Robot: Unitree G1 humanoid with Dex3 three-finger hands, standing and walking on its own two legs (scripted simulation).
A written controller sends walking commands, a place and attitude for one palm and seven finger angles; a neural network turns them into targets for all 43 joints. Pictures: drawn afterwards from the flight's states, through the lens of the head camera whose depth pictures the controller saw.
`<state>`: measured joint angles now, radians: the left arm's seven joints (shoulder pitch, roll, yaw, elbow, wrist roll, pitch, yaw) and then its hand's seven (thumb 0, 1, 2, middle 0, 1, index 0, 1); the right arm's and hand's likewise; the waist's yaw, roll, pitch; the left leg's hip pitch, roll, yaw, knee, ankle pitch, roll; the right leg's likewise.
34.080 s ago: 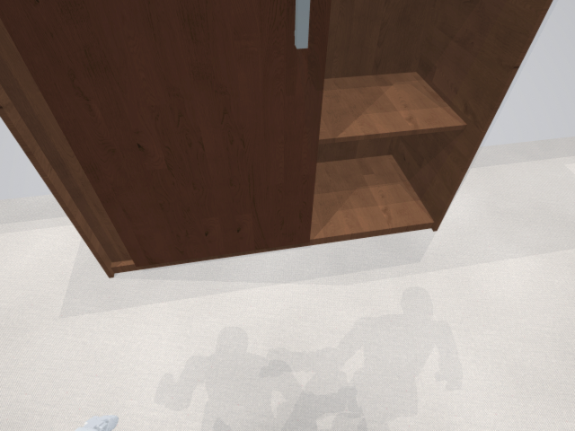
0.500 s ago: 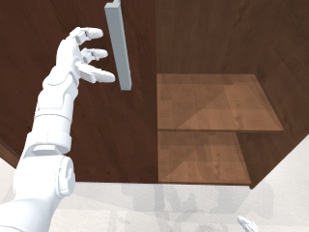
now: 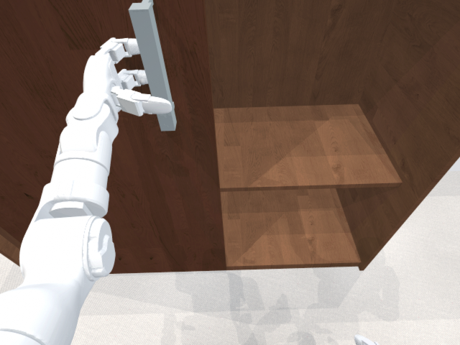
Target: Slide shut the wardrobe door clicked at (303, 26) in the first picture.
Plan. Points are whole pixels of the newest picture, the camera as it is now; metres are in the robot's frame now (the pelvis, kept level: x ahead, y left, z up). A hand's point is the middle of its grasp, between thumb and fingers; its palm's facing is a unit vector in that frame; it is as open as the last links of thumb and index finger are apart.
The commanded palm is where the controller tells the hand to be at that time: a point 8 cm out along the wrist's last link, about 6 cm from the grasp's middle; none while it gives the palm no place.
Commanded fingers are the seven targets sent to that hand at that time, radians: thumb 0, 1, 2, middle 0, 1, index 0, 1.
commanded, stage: slide the fingers in behind the handle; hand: left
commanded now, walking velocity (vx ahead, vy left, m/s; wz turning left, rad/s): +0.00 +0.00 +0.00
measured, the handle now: (159, 69) +0.51 +0.12 +0.24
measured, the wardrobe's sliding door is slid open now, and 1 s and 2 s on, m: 0.60 0.60 0.60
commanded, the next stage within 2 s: grip the handle and tug to test in 1.64 s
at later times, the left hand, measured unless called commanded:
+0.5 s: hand (152, 84) +0.46 +0.12 +0.24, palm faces +0.01 -1.00 +0.01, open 14.0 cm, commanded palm +0.44 +0.18 +0.23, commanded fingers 0.00 -0.50 0.30 -0.30 -1.20 -0.30 -1.20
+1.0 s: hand (164, 85) +0.47 +0.11 +0.23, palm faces +0.02 -1.00 +0.00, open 14.0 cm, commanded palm +0.45 +0.16 +0.23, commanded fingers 0.00 -0.50 0.30 -0.30 -1.20 -0.30 -1.20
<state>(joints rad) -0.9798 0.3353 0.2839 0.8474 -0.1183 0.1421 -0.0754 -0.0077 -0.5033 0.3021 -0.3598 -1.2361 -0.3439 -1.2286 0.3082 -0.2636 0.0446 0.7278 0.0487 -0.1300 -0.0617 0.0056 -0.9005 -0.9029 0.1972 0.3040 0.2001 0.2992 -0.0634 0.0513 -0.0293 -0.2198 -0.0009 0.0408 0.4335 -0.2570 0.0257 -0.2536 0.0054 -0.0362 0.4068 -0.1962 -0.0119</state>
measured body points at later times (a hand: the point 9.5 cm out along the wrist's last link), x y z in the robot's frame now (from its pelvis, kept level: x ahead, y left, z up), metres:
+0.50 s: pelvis +0.00 +0.00 +0.00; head +0.00 -0.03 +0.45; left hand +0.45 +0.17 +0.24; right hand +0.11 -0.26 -0.11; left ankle -0.02 +0.10 -0.74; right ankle +0.01 -0.11 -0.74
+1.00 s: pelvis +0.01 +0.00 +0.00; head +0.02 -0.02 +0.45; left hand +0.46 +0.16 +0.23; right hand +0.12 -0.25 -0.12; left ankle -0.02 +0.10 -0.74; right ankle +0.01 -0.11 -0.74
